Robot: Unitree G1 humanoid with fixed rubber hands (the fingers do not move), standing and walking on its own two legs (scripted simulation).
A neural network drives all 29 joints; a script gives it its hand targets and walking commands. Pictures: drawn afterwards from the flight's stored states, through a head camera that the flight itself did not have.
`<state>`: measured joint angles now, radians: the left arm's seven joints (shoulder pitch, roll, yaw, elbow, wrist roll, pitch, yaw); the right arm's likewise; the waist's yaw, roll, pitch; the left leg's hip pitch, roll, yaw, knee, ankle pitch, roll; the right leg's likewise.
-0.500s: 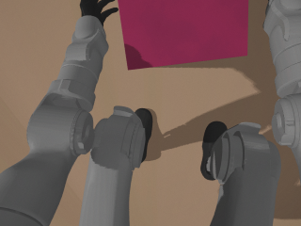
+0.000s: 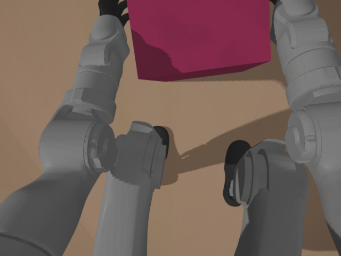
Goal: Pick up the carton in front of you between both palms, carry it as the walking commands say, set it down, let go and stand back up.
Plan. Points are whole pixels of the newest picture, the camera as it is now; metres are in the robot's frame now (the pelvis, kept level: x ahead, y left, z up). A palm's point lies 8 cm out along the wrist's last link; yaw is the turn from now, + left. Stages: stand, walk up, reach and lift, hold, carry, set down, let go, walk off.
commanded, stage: reach and lift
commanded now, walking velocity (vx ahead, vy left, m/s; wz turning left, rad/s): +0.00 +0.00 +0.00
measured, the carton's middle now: (197, 25) +0.52 +0.02 -0.24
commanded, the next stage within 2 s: none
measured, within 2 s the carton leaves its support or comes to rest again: neither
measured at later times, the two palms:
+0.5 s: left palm (68, 7) +0.48 +0.15 +0.00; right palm out of the picture +0.51 -0.15 -0.01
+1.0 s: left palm out of the picture +0.46 +0.15 +0.15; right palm out of the picture +0.47 -0.15 +0.14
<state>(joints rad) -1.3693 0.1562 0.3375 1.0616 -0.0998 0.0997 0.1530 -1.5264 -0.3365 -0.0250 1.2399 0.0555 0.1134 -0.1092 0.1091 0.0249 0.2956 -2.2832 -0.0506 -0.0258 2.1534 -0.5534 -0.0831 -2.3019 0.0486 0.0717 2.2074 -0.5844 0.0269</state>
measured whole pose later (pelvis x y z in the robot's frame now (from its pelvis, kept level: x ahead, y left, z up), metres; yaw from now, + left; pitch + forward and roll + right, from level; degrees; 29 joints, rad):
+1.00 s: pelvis +0.02 +0.00 +0.19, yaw -3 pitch +39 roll +1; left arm -0.79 -0.09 0.48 0.57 0.17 0.36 0.05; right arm -0.85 0.01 -0.36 0.68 -0.18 0.35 -0.07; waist 0.06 0.00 -0.22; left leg -1.73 -0.09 -0.10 1.54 -0.49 -0.07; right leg -1.74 0.11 0.11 1.55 -0.49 0.05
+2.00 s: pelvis +0.11 +0.01 +0.40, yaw -3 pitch -2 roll +0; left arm -0.24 -0.15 0.23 0.37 0.24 0.59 0.00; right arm -0.22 0.14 -0.24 0.37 -0.24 0.58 -0.03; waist 0.00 0.01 -0.06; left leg -0.18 -0.04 -0.15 0.46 -0.24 -0.02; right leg -0.17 0.04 0.14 0.45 -0.24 0.01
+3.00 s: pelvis +0.10 +0.01 +0.41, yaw -4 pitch -6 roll +0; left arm -0.25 -0.15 0.21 0.23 0.26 0.72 -0.02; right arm -0.23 0.14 -0.21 0.21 -0.26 0.73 -0.02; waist 0.01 0.02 0.00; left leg -0.06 -0.03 -0.14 0.36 -0.20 -0.02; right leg -0.06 0.03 0.14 0.36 -0.20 0.01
